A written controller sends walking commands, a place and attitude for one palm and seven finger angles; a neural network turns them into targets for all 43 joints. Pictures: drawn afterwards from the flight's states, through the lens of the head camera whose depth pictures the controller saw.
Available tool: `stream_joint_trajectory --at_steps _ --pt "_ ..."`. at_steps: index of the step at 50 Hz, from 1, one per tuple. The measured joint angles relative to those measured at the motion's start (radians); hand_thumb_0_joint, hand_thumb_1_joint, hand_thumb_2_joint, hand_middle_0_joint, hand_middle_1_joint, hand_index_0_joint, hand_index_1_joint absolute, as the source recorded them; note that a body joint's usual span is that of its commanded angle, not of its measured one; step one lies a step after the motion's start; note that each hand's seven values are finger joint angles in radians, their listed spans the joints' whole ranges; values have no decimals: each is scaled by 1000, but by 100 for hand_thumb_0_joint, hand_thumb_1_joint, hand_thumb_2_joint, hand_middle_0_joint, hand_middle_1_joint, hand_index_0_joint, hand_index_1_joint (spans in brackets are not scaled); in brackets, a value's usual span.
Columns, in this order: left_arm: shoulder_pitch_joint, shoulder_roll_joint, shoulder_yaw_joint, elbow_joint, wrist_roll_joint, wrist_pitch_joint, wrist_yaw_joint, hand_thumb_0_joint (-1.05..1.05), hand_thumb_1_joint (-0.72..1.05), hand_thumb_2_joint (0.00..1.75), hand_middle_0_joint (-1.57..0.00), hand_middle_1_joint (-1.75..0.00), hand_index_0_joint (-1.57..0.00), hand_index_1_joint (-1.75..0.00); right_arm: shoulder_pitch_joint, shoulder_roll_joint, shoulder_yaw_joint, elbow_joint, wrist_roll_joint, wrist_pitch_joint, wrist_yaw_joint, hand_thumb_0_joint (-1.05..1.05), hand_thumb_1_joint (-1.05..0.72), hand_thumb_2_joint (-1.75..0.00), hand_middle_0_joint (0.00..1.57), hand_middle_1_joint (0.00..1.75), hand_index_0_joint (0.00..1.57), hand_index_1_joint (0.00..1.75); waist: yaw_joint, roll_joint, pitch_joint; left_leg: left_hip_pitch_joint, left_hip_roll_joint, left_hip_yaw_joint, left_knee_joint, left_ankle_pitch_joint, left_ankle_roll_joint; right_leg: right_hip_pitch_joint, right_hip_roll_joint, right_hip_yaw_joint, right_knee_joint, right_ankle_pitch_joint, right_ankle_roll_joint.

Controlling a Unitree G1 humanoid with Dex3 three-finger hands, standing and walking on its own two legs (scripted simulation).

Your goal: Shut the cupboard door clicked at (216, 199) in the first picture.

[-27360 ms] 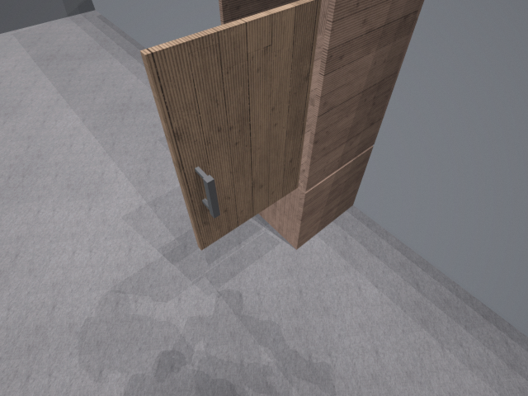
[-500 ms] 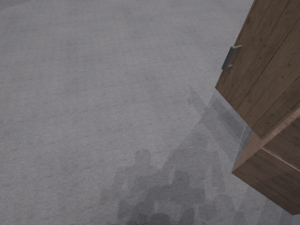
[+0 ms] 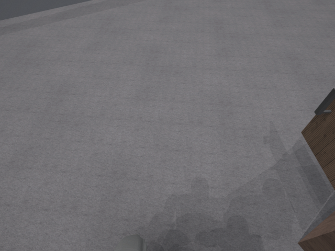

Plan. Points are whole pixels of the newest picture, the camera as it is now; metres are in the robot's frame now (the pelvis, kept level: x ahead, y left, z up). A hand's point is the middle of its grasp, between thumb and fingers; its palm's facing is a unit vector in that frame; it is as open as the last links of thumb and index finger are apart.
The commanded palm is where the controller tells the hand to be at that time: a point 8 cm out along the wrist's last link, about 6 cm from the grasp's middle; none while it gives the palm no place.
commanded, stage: walk to a spot facing it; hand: left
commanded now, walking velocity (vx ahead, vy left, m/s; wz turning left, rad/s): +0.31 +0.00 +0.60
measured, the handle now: (331, 102) +0.67 -0.60 -0.10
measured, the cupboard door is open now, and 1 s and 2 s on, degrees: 63 63 63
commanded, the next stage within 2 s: turn to face it in 1.02 s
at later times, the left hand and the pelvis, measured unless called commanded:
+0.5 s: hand (88, 223) +0.21 +0.25 -0.16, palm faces +0.25 -0.93 -0.26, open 7.4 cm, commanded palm none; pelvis +0.15 +0.02 -0.02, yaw +13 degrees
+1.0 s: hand (113, 240) +0.17 +0.17 -0.18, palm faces +0.59 -0.79 -0.17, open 7.3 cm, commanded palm none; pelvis +0.32 +0.07 -0.02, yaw +31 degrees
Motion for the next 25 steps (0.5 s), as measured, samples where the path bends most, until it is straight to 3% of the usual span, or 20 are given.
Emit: stream_joint_trajectory --at_steps 6,8,9,10,12,14,19,25 --pt "31 -8 4 28 3 -13 -10 1 91 90 -20 -30 -20 -30 -47 8 16 6 1 -19 6 1 -91 -89 20 30 20 30 45 -28 34 103 6 59 -292 -41 32 51 -43 -88 35 -65 39" --pt "57 -2 7 40 -1 -10 -14 1 91 90 -20 -30 -20 -30 -63 8 24 -10 -1 -38 5 1 -91 -89 20 30 20 30 52 -40 36 170 -11 84 -404 -18 50 42 -74 -98 119 -122 59" --pt "73 -4 8 45 -5 -3 -18 1 91 90 -20 -30 -20 -30 -68 0 26 -24 -4 -54 3 1 -91 -89 20 30 20 30 49 -28 30 184 -8 74 -438 54 67 5 -84 -90 220 -159 58" --pt "71 1 9 53 -6 12 -21 1 91 90 -20 -30 -20 -30 -79 2 26 -31 -5 -70 -5 1 -91 -89 20 30 20 30 43 -28 39 173 -10 71 -404 107 65 -51 -88 -37 361 -202 55" --pt "49 19 14 63 -3 41 -20 1 91 90 -20 -30 -20 -30 -81 14 34 -36 -3 -91 -20 1 -91 -89 20 30 20 30 39 -39 51 179 -15 68 -356 74 57 -170 -64 74 597 -237 43" --pt "16 32 23 61 -1 53 -22 1 91 90 -20 -30 -20 -29 -56 25 42 -32 -3 -97 -35 1 -91 -89 20 30 20 30 33 -39 45 212 -20 55 -378 46 50 -265 -45 124 692 -189 38" --pt "-75 39 30 3 -1 42 -36 1 91 90 -19 -30 -20 -29 31 43 50 24 -3 -95 -51 0 -91 -89 20 30 21 30 19 -18 20 311 -35 15 -497 65 41 -386 -30 161 570 -48 43" --pt "-139 30 22 -63 -2 15 -49 1 91 90 -19 -30 -19 -29 123 40 35 91 -2 -73 -45 1 -91 -89 20 30 21 30 -7 14 -7 376 -30 -34 -487 -10 20 -319 19 136 285 42 53"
